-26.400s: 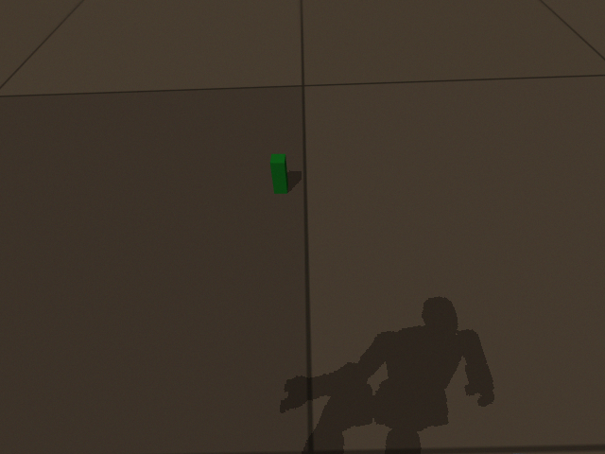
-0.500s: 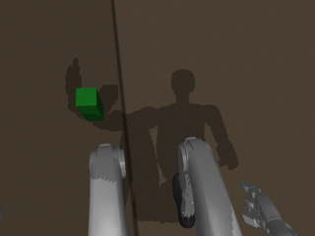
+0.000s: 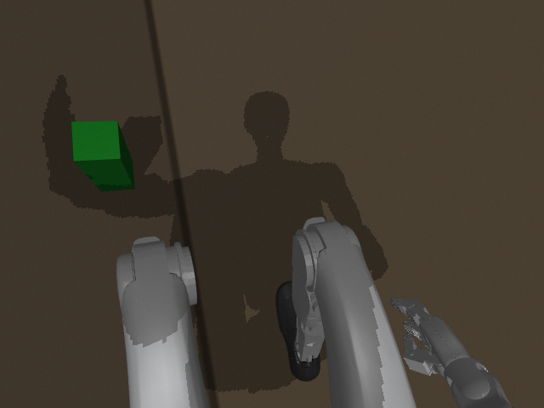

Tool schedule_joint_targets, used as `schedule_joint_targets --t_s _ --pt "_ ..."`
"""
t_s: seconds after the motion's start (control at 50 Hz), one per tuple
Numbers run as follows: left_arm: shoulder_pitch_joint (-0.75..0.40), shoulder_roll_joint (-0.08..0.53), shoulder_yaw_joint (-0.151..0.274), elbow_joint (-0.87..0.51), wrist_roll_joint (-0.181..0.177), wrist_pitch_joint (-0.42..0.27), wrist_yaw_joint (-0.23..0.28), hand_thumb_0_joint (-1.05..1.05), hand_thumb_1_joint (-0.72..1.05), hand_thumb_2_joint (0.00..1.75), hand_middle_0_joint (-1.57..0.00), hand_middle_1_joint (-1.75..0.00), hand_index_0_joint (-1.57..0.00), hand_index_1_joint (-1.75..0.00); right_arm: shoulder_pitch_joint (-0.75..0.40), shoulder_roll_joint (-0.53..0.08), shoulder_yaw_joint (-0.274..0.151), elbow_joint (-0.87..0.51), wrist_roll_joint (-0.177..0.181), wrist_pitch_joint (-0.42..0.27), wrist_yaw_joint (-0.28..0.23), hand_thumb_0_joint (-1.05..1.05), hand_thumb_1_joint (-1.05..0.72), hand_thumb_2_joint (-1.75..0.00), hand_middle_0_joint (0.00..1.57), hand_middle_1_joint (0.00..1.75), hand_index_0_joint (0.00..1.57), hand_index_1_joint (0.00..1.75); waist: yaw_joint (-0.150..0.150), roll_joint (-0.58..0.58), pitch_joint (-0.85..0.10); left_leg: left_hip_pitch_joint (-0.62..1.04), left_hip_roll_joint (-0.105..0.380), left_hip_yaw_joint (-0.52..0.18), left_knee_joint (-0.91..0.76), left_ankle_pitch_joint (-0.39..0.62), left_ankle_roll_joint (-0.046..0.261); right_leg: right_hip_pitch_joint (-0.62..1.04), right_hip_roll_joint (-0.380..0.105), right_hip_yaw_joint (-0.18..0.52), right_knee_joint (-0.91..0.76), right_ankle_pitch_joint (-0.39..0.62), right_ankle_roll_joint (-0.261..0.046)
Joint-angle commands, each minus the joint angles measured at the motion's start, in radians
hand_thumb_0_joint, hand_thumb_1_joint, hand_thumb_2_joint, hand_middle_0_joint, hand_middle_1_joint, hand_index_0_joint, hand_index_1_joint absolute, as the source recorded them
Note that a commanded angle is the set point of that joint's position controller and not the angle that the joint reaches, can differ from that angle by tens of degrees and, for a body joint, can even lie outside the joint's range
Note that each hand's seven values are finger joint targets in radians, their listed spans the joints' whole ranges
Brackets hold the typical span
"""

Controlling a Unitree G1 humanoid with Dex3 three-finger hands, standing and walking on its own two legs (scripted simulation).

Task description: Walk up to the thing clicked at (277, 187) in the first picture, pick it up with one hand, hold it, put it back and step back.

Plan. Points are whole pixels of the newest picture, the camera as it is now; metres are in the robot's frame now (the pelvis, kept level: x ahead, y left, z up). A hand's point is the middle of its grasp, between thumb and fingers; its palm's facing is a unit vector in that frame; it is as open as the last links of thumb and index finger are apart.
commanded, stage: approach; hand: left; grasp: from the side
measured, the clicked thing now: (108, 160) +0.48 +0.24 -0.25
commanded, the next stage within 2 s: close in in 0.16 s
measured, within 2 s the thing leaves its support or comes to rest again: neither
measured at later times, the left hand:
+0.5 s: hand (71, 171) +0.45 +0.28 -0.21, palm faces +0.12 -0.99 +0.06, open 17.6 cm
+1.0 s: hand (109, 168) +0.46 +0.23 -0.23, palm faces +0.12 -0.99 +0.03, open 17.2 cm
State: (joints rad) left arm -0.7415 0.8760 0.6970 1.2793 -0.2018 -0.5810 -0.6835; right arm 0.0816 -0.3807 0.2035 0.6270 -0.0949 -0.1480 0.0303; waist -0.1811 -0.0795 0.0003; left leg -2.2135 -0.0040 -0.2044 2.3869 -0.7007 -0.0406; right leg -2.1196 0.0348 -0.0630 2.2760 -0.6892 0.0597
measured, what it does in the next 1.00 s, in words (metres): lowers itself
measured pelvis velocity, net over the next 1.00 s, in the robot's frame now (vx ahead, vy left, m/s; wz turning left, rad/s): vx -0.01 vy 0.03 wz -0.14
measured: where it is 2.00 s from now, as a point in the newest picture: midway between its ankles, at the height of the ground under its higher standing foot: (237, 363)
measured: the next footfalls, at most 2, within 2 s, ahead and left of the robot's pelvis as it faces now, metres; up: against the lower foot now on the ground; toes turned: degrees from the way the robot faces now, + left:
none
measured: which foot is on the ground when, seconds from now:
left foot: down 0.00-1.00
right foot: down 0.00-1.00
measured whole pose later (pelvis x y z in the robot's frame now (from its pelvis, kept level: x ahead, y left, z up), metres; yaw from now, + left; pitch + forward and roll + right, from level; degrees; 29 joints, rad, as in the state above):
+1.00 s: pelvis -0.01 +0.03 -0.06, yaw -8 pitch +14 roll -19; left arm -0.74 0.84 0.48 1.51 -0.04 -1.08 -0.11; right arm -0.12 -0.38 0.52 0.54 -0.36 0.04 0.15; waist -0.30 -0.25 0.28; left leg -2.23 -0.01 -0.38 2.66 -0.73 -0.01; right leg -2.06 0.10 -0.19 2.39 -0.65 0.08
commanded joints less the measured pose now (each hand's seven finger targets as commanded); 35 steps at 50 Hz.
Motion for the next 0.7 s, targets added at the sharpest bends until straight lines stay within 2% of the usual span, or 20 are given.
schedule_joint_targets --t_s 0.0,0.02,0.04,0.08,0.1,0.12,0.14,0.16,0.18,0.2,0.22,0.28,0.36,0.38,0.42,0.52,0.58,0.6,0.66,0.68 --pt "-0.224 0.356 0.063 -0.202 -0.002 -0.135 0.043 0.00 -0.54 0.03 -0.06 -0.08 -0.05 -0.09 0.114 -0.267 -0.064 -0.039 -0.034 0.014 -0.007 0.00 -0.89 -0.90 0.20 0.30 0.20 0.30 0.000 0.375 -0.647 0.523 0.041 0.094 -0.224 0.224 0.035 0.284 0.009 -0.106 -0.147 0.201 -0.091" --pt "-0.231 0.373 0.070 -0.225 0.001 -0.158 0.051 0.00 -0.53 0.04 -0.06 -0.08 -0.05 -0.09 0.099 -0.270 -0.055 -0.037 -0.043 0.023 -0.004 0.00 -0.90 -0.90 0.20 0.30 0.20 0.30 -0.002 0.402 -0.655 0.530 0.043 0.090 -0.217 0.229 0.032 0.292 0.010 -0.108 -0.133 0.206 -0.091" --pt "-0.240 0.390 0.078 -0.236 0.007 -0.176 0.061 0.00 -0.53 0.04 -0.06 -0.09 -0.05 -0.09 0.103 -0.277 -0.045 -0.035 -0.056 0.031 -0.001 0.00 -0.90 -0.90 0.20 0.30 0.20 0.30 -0.013 0.426 -0.677 0.556 0.046 0.087 -0.197 0.275 0.030 0.311 0.010 -0.112 -0.120 0.245 -0.088" --pt "-0.237 0.351 0.051 -0.240 0.016 -0.213 0.074 0.00 -0.49 0.05 -0.05 -0.09 -0.04 -0.09 0.064 -0.287 -0.026 -0.040 -0.075 0.043 0.003 0.00 -0.91 -0.90 0.20 0.30 0.20 0.30 -0.028 0.475 -0.661 0.599 0.052 0.071 -0.188 0.316 0.020 0.282 0.010 -0.128 -0.090 0.268 -0.090" --pt "-0.226 0.399 0.080 -0.225 0.027 -0.225 0.086 0.00 -0.50 0.04 -0.06 -0.09 -0.05 -0.09 0.065 -0.298 -0.022 -0.029 -0.086 0.053 0.004 0.00 -0.91 -0.90 0.20 0.30 0.20 0.30 -0.032 0.487 -0.655 0.590 0.053 0.065 -0.178 0.305 0.020 0.279 0.014 -0.132 -0.083 0.260 -0.090" --pt "-0.230 0.349 0.036 -0.214 0.028 -0.236 0.090 0.00 -0.50 0.05 -0.06 -0.09 -0.05 -0.09 0.048 -0.298 -0.010 -0.036 -0.093 0.060 0.007 0.00 -0.92 -0.91 0.20 0.30 0.20 0.30 -0.047 0.489 -0.636 0.594 0.055 0.059 -0.170 0.308 0.019 0.265 0.015 -0.138 -0.076 0.264 -0.089" --pt "-0.220 0.339 0.033 -0.182 0.029 -0.245 0.099 0.00 -0.50 0.05 -0.06 -0.09 -0.05 -0.09 0.034 -0.303 0.000 -0.041 -0.099 0.066 0.009 0.00 -0.92 -0.91 0.20 0.30 0.20 0.30 -0.058 0.482 -0.611 0.574 0.056 0.053 -0.163 0.285 0.018 0.259 0.018 -0.146 -0.072 0.250 -0.089" --pt "-0.195 0.271 -0.010 -0.134 0.027 -0.252 0.102 0.00 -0.51 0.05 -0.06 -0.09 -0.05 -0.10 0.015 -0.302 0.015 -0.047 -0.105 0.072 0.013 0.00 -0.92 -0.91 0.20 0.30 0.20 0.30 -0.074 0.466 -0.566 0.555 0.055 0.047 -0.161 0.266 0.017 0.250 0.016 -0.158 -0.069 0.239 -0.087" --pt "-0.181 0.344 0.044 -0.135 0.030 -0.262 0.119 0.00 -0.54 0.04 -0.06 -0.10 -0.06 -0.10 0.018 -0.318 0.015 -0.038 -0.112 0.078 0.011 0.00 -0.92 -0.91 0.20 0.30 0.20 0.30 -0.070 0.480 -0.554 0.545 0.057 0.043 -0.159 0.245 0.015 0.251 0.021 -0.163 -0.066 0.229 -0.088" --pt "-0.169 0.332 0.021 -0.100 0.037 -0.271 0.127 0.00 -0.53 0.04 -0.06 -0.10 -0.05 -0.10 0.010 -0.324 0.028 -0.035 -0.120 0.086 0.013 0.00 -0.92 -0.91 0.20 0.30 0.20 0.30 -0.079 0.491 -0.533 0.541 0.058 0.039 -0.154 0.245 0.012 0.250 0.020 -0.170 -0.057 0.233 -0.087" --pt "-0.173 0.279 -0.014 -0.063 0.032 -0.280 0.132 0.00 -0.54 0.04 -0.06 -0.10 -0.06 -0.10 -0.007 -0.322 0.040 -0.045 -0.123 0.090 0.016 0.00 -0.93 -0.91 0.20 0.30 0.20 0.30 -0.098 0.464 -0.509 0.528 0.060 0.029 -0.141 0.231 0.014 0.234 0.022 -0.180 -0.054 0.225 -0.086" --pt "-0.155 0.247 -0.035 -0.009 0.030 -0.316 0.165 0.00 -0.61 0.00 -0.07 -0.08 -0.08 -0.07 -0.028 -0.335 0.068 -0.054 -0.146 0.102 0.022 0.00 -0.94 -0.91 0.20 0.30 0.20 0.30 -0.127 0.410 -0.474 0.486 0.059 0.013 -0.107 0.246 0.016 0.276 0.028 -0.195 -0.052 0.260 -0.079" --pt "-0.180 0.242 -0.041 0.001 0.030 -0.379 0.245 0.00 -0.61 0.00 -0.07 -0.09 -0.08 -0.08 -0.066 -0.340 0.103 -0.068 -0.169 0.113 0.040 0.00 -0.94 -0.91 0.20 0.30 0.20 0.30 -0.141 0.378 -0.434 0.438 0.059 -0.011 -0.084 0.202 0.018 0.300 0.041 -0.217 -0.042 0.240 -0.070" --pt "-0.192 0.226 -0.047 0.001 0.030 -0.394 0.265 0.00 -0.61 0.00 -0.07 -0.08 -0.08 -0.07 -0.081 -0.344 0.107 -0.073 -0.174 0.115 0.043 0.00 -0.94 -0.91 0.20 0.30 0.20 0.30 -0.147 0.378 -0.428 0.446 0.061 -0.015 -0.079 0.188 0.019 0.288 0.042 -0.222 -0.040 0.231 -0.067" --pt "-0.207 0.244 -0.043 -0.012 0.044 -0.423 0.312 0.00 -0.60 0.00 -0.06 -0.09 -0.07 -0.08 -0.087 -0.347 0.119 -0.074 -0.186 0.122 0.051 0.00 -0.94 -0.90 0.20 0.30 0.20 0.30 -0.147 0.392 -0.420 0.434 0.060 -0.018 -0.076 0.172 0.017 0.303 0.045 -0.227 -0.040 0.226 -0.065" --pt "-0.199 0.223 -0.097 0.011 0.112 -0.468 0.398 0.00 -0.57 0.01 -0.06 -0.08 -0.07 -0.07 -0.118 -0.352 0.132 -0.067 -0.214 0.145 0.065 0.00 -0.93 -0.90 0.20 0.30 0.20 0.30 -0.165 0.453 -0.356 0.456 0.066 -0.033 -0.093 0.158 0.002 0.267 0.049 -0.244 -0.023 0.217 -0.069" --pt "-0.177 0.199 -0.129 0.024 0.121 -0.482 0.424 0.00 -0.52 0.02 -0.05 -0.07 -0.05 -0.06 -0.134 -0.355 0.140 -0.070 -0.227 0.159 0.070 0.00 -0.93 -0.90 0.20 0.30 0.20 0.30 -0.175 0.444 -0.317 0.430 0.066 -0.040 -0.092 0.141 0.003 0.263 0.052 -0.247 -0.020 0.214 -0.068" --pt "-0.191 0.198 -0.136 0.024 0.124 -0.487 0.434 0.00 -0.53 0.02 -0.05 -0.07 -0.05 -0.06 -0.132 -0.360 0.142 -0.070 -0.230 0.164 0.073 0.00 -0.93 -0.90 0.20 0.30 0.20 0.30 -0.188 0.445 -0.316 0.429 0.065 -0.045 -0.092 0.134 0.003 0.265 0.052 -0.252 -0.021 0.212 -0.066" --pt "-0.180 0.141 -0.180 0.057 0.121 -0.493 0.461 0.00 -0.52 0.04 -0.04 -0.07 -0.05 -0.06 -0.143 -0.361 0.147 -0.076 -0.235 0.171 0.079 0.00 -0.93 -0.90 0.20 0.30 0.20 0.30 -0.201 0.408 -0.289 0.419 0.063 -0.059 -0.090 0.114 0.005 0.252 0.057 -0.256 -0.024 0.206 -0.063" --pt "-0.204 0.129 -0.188 0.060 0.118 -0.498 0.474 0.00 -0.51 0.04 -0.04 -0.08 -0.05 -0.06 -0.147 -0.365 0.149 -0.081 -0.237 0.172 0.081 0.00 -0.92 -0.90 0.20 0.30 0.20 0.30 -0.218 0.389 -0.276 0.407 0.062 -0.070 -0.093 0.095 0.006 0.241 0.056 -0.262 -0.023 0.196 -0.061"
